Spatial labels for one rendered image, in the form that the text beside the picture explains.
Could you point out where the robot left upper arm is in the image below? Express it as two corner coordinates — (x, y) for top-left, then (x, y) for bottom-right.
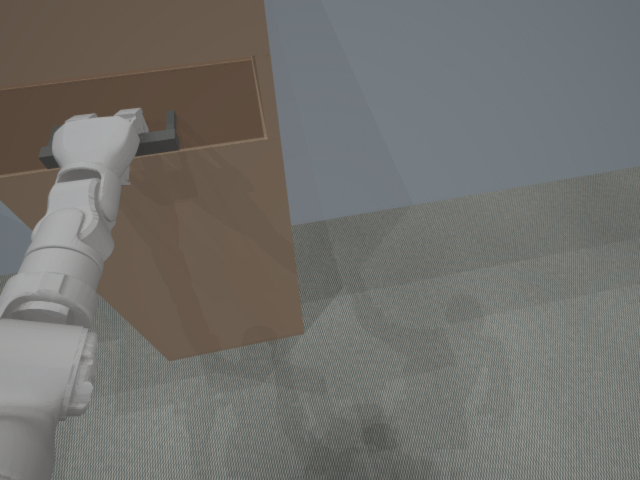
(0, 318), (99, 480)

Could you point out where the handle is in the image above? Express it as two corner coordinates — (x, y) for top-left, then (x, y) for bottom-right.
(38, 110), (180, 169)

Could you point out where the drawer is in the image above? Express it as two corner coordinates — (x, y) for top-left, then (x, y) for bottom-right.
(0, 56), (264, 175)

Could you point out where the robot left forearm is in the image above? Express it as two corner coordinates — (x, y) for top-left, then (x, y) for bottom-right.
(0, 162), (121, 329)

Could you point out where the cabinet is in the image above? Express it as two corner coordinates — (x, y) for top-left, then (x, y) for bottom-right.
(0, 0), (304, 361)

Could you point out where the left robot hand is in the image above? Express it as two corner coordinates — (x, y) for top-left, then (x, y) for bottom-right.
(52, 108), (149, 186)

